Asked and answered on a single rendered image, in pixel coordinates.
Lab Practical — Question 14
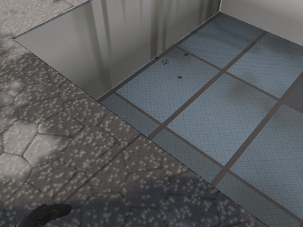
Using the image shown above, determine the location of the left robot hand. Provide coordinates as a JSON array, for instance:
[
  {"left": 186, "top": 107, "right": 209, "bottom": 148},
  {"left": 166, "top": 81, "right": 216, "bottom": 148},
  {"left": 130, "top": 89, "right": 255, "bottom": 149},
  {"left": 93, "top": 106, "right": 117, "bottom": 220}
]
[{"left": 15, "top": 203, "right": 72, "bottom": 227}]

